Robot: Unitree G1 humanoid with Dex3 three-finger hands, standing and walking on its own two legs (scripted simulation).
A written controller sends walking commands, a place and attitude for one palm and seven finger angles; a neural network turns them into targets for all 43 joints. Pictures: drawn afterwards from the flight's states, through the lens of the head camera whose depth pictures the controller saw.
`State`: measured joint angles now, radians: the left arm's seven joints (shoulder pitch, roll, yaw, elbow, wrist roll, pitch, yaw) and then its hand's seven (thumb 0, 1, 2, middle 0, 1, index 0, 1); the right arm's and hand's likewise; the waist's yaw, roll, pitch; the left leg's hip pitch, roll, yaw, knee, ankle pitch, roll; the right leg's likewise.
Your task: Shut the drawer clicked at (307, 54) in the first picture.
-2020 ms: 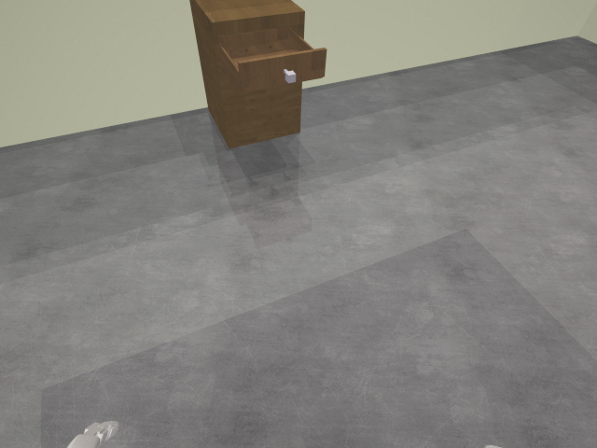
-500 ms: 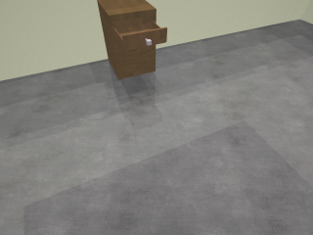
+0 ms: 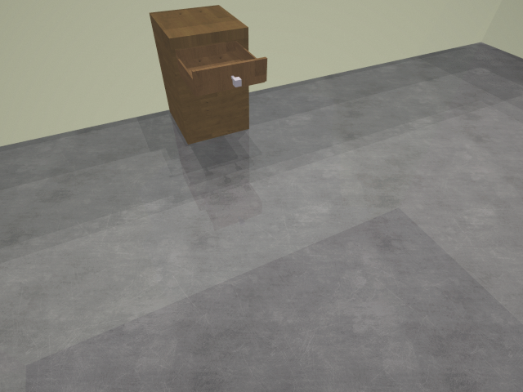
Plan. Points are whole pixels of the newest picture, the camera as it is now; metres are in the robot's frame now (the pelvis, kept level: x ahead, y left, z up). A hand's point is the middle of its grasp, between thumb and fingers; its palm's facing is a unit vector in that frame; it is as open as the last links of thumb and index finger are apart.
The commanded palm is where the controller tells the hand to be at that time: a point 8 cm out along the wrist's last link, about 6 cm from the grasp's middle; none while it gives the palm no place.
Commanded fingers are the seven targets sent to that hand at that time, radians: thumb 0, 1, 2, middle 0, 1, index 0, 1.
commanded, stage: walk to a spot facing it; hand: left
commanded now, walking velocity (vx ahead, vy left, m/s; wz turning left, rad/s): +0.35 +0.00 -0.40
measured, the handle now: (235, 80) +1.51 +0.23 -0.24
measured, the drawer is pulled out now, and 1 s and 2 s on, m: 0.28 0.28 0.28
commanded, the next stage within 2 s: none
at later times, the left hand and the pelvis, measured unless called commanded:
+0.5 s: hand out of the picture +0.11 +0.11 -0.17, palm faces -0.10 -0.98 -0.16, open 7.4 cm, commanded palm none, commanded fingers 0.00 0.90 0.90 -0.20 -0.30 -0.20 -0.30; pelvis +0.16 -0.05 +0.00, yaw -10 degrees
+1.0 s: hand (213, 246) +0.48 +0.15 -0.17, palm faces -0.17 -0.97 -0.16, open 7.4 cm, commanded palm none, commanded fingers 0.00 0.90 0.90 -0.20 -0.30 -0.20 -0.30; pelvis +0.39 -0.01 +0.00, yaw -15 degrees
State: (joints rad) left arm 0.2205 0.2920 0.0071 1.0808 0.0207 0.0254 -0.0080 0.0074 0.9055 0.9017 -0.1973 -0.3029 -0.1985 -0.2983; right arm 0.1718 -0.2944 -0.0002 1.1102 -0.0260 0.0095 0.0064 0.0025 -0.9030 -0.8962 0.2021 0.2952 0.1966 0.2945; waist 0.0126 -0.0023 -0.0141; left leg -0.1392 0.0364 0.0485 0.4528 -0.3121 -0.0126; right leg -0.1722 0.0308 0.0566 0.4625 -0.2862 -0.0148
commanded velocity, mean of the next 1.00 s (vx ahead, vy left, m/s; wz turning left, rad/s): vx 0.37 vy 0.00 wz -0.19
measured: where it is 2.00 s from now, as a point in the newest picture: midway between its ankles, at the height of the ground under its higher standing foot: (308, 267)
